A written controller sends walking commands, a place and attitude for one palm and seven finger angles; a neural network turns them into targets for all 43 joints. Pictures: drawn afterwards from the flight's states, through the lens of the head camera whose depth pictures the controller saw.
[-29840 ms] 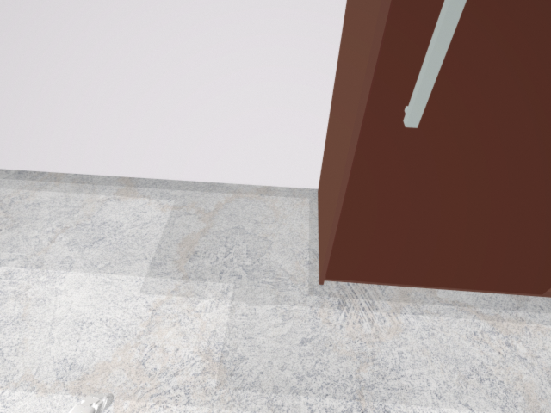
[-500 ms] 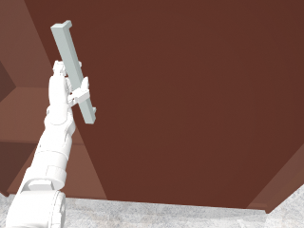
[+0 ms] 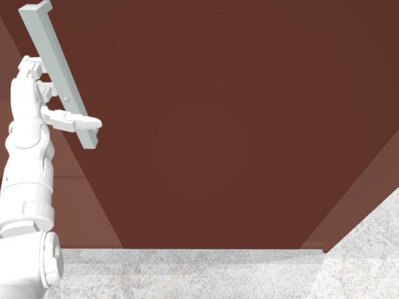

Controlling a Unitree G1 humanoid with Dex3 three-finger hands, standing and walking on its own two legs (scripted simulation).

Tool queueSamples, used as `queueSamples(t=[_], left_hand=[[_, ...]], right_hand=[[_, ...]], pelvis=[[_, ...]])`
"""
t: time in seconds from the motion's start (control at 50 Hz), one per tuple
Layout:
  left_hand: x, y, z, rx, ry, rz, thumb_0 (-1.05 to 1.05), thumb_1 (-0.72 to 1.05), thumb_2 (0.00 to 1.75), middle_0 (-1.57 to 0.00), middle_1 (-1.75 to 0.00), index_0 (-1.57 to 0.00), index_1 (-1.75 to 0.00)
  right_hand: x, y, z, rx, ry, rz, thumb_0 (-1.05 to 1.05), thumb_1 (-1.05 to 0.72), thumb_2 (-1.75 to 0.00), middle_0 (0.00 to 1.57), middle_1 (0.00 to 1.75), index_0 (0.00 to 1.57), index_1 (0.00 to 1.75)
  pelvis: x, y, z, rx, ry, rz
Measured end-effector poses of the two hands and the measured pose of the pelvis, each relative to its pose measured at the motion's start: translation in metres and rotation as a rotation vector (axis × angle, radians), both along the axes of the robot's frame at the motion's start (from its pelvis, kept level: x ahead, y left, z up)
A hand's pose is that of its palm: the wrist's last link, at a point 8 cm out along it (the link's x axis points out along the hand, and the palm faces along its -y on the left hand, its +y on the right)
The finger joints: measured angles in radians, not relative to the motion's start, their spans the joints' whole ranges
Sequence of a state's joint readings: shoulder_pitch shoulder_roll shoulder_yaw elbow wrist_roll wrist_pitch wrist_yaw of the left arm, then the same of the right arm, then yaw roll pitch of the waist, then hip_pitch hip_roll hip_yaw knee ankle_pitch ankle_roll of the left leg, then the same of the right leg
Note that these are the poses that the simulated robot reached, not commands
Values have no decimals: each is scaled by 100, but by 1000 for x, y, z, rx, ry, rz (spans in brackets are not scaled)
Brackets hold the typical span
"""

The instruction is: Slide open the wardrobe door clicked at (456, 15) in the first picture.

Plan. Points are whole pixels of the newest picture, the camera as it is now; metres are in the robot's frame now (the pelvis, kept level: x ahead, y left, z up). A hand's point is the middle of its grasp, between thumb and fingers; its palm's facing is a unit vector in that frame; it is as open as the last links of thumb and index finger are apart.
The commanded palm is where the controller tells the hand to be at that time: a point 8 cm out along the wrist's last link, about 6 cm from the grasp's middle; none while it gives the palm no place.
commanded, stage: loosen the grip on the handle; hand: left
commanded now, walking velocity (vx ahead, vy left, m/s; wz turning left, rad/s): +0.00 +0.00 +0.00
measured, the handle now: (71, 85) +0.46 +0.29 +0.21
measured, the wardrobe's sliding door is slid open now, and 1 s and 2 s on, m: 0.69 0.69 0.69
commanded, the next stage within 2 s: slip the hand off the handle in 0.12 s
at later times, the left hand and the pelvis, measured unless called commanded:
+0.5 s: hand (42, 96) +0.42 +0.33 +0.21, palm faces +0.41 -0.91 -0.12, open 14.1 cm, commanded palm +0.38 +0.37 +0.20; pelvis +0.04 +0.01 +0.00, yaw +0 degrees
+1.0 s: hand (26, 98) +0.42 +0.36 +0.20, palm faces +0.37 -0.92 -0.16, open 14.7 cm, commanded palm +0.36 +0.40 +0.20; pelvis +0.05 +0.03 +0.00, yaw -1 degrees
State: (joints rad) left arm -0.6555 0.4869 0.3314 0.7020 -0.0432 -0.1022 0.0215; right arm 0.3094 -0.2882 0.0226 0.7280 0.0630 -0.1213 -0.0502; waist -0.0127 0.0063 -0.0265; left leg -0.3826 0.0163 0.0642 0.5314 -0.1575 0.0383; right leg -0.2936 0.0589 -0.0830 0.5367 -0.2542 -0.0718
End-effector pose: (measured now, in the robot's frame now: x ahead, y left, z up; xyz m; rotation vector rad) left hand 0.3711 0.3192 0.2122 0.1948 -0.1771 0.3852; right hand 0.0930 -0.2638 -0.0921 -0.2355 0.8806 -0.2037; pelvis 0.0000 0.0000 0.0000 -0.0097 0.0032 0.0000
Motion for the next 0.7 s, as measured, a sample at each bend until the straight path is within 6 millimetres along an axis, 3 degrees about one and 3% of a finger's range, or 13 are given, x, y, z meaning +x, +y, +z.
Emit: queueSamples(t=[0.16, 0.38, 0.48, 0.6, 0.7], left_hand=[[5, 10, 1, -16, -19, -15, -1, -53, 21, -37, -127, -27, -119], [10, 24, 7, -34, 11, -37, -2, -55, 20, -47, -129, -34, -121], [7, 42, 2, -66, 48, 11, -2, -55, 20, -45, -126, -35, -121], [-5, 75, -6, -51, 83, 101, -2, -55, 20, -34, -120, -30, -118], [-5, 85, -3, -23, 53, 68, -2, -55, 20, -28, -117, -27, -116]], right_hand=[[8, 6, -6, 10, 19, -15, 1, -91, -90, 20, 30, 20, 30], [71, 22, 5, 20, -82, 31, 1, -90, -90, 20, 30, 20, 30], [88, 24, 13, 20, -129, 32, 1, -90, -90, 20, 30, 20, 30], [84, 19, 12, -8, -95, 37, 1, -90, -90, 20, 30, 20, 30], [67, 15, 5, -42, -13, 35, 1, -90, -90, 20, 30, 20, 30]], pelvis=[[17, 1, 0, -3, 22, -7], [37, 5, 2, 3, 40, -3], [40, 5, 1, 3, 46, -7], [41, 6, 0, -1, 53, -1], [39, 9, -1, -11, 56, 15]])
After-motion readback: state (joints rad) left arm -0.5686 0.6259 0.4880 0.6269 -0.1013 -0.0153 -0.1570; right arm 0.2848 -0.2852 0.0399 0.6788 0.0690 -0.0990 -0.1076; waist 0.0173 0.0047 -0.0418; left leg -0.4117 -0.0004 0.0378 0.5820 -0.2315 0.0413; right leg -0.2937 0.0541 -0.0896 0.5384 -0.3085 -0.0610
